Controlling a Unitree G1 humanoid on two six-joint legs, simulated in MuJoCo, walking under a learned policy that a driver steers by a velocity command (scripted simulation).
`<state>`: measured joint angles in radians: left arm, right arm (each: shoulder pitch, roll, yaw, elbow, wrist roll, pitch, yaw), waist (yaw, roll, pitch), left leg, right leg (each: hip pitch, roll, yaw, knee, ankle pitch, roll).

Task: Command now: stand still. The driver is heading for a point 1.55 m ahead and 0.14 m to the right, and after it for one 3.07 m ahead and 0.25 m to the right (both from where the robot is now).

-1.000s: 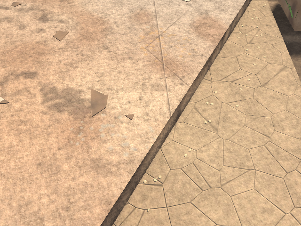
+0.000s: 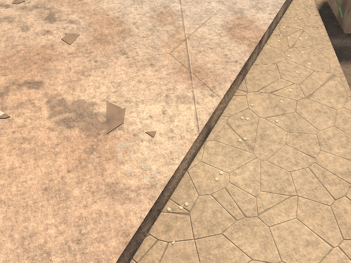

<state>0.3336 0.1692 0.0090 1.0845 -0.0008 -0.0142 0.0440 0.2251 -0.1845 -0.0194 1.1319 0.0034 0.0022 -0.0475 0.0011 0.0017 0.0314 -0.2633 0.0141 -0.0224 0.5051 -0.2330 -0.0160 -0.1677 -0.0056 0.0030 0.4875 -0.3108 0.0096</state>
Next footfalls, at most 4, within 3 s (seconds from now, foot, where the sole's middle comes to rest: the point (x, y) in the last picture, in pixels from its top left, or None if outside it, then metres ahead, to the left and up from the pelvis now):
1.34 right None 0.44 -0.13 -0.77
1.98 left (151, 164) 0.85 0.13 -0.63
2.66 right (204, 94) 1.27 -0.11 -0.63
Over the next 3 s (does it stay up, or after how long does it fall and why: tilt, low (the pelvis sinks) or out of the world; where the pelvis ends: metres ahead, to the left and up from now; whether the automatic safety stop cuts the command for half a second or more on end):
stays up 1.25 -0.04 0.15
